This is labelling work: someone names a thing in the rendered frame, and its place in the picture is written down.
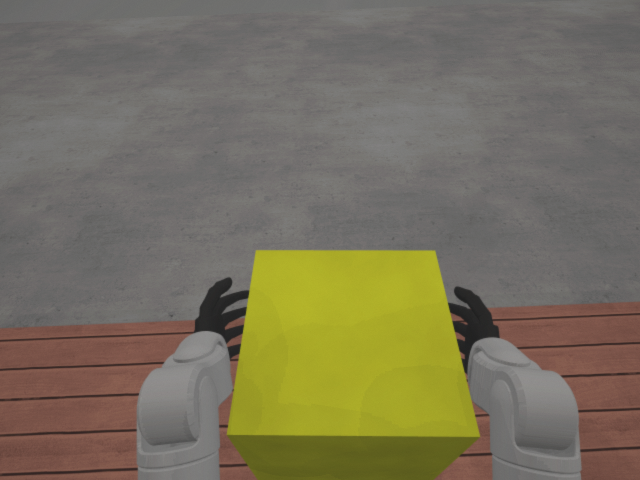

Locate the robot left hand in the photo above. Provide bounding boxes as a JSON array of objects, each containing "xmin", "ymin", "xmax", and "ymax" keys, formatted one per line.
[{"xmin": 194, "ymin": 277, "xmax": 249, "ymax": 359}]

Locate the robot left forearm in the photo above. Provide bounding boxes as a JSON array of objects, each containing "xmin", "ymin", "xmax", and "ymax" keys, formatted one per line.
[{"xmin": 137, "ymin": 331, "xmax": 233, "ymax": 480}]

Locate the robot right hand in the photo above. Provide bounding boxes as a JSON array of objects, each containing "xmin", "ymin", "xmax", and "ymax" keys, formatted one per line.
[{"xmin": 448, "ymin": 286, "xmax": 500, "ymax": 374}]

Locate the carton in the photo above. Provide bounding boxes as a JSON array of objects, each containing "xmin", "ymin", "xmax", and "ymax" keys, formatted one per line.
[{"xmin": 227, "ymin": 250, "xmax": 480, "ymax": 480}]

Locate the robot right forearm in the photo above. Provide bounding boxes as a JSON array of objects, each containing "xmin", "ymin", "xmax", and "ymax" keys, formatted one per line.
[{"xmin": 467, "ymin": 337, "xmax": 582, "ymax": 480}]

